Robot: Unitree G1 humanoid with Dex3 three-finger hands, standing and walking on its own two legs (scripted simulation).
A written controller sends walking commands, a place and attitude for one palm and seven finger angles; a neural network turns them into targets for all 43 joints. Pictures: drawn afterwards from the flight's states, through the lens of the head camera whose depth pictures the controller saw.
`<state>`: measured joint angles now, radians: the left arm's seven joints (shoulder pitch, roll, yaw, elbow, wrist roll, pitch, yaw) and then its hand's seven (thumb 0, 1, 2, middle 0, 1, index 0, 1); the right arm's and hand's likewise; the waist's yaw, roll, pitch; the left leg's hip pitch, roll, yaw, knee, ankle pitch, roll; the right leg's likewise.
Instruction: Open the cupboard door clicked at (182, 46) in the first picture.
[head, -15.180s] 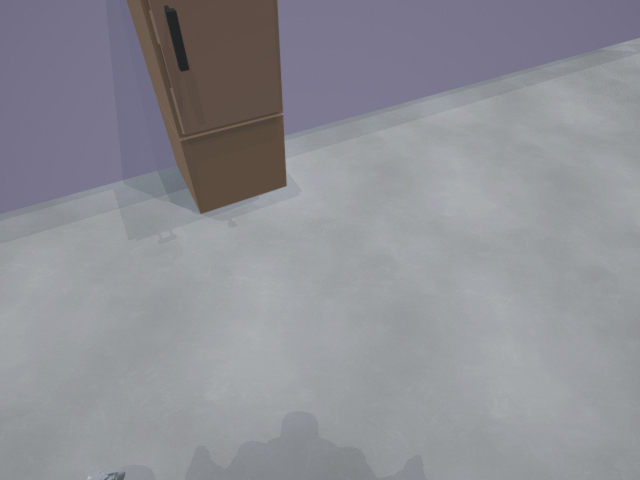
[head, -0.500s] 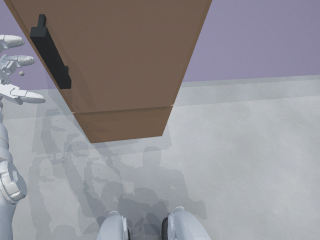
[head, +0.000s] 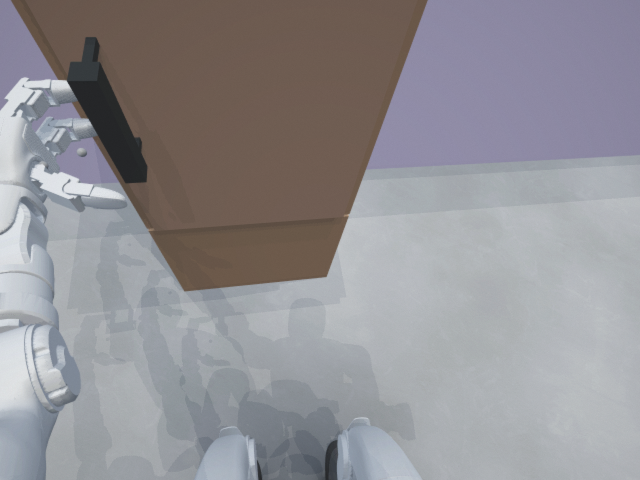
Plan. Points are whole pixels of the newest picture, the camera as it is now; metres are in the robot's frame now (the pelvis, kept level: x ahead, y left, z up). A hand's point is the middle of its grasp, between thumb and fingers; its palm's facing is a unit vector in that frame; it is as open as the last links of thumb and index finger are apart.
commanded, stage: slide the fingers in behind the handle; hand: left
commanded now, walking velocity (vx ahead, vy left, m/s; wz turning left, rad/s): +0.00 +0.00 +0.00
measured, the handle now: (116, 117) +0.54 +0.22 +0.07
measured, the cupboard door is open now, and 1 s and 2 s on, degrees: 0 0 0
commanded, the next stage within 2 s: close the thumb around the handle in 0.96 s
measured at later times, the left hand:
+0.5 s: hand (115, 151) +0.49 +0.21 +0.06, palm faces +0.08 -1.00 -0.01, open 14.0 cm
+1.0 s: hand (127, 151) +0.49 +0.20 +0.07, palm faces +0.08 -1.00 -0.03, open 14.0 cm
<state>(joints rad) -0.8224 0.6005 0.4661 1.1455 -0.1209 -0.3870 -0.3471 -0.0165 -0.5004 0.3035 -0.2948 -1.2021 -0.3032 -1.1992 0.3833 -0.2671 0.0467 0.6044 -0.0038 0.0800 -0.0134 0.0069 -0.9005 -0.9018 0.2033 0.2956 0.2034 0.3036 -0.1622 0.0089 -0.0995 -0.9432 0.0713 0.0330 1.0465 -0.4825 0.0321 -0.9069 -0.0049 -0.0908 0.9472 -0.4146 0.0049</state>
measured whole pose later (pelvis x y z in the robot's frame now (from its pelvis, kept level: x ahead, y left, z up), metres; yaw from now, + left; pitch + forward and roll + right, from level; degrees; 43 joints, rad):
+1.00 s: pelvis +0.00 -0.01 +0.00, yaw +1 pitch +21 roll -2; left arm -0.84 0.50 0.41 1.15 -0.10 -0.43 -0.23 -0.02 -0.50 0.30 -0.30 -1.20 -0.30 -1.20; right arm 0.38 -0.26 0.03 0.63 -0.01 0.06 0.00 0.01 -0.90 -0.90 0.20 0.30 0.20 0.30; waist -0.15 0.02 -0.11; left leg -0.94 0.07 0.03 1.04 -0.47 0.02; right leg -0.92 -0.01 -0.09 0.98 -0.42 -0.01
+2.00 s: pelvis +0.00 -0.01 +0.00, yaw +0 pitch +20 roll -2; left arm -0.76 0.45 0.40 1.08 -0.11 -0.43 -0.19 0.00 0.67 0.78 -0.32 -1.33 -0.31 -1.35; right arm 0.38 -0.26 0.02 0.63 -0.01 0.06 0.01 0.01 -0.90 -0.90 0.20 0.30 0.20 0.30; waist -0.15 0.02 -0.12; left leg -0.90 0.06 0.04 1.02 -0.48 0.02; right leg -0.88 -0.01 -0.07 0.96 -0.43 0.00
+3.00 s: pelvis +0.03 -0.05 +0.02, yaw +5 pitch +12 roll +1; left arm 0.30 -0.08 -0.22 -0.04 0.10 -0.24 0.53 0.02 0.60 0.70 -0.27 -1.28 -0.29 -1.31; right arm 0.22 -0.19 0.00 0.53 -0.08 0.01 0.02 0.01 -0.90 -0.90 0.20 0.30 0.20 0.30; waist -0.01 0.03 -0.15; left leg -0.64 0.04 -0.01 0.93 -0.49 -0.04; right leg -0.64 -0.02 -0.13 0.94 -0.52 -0.06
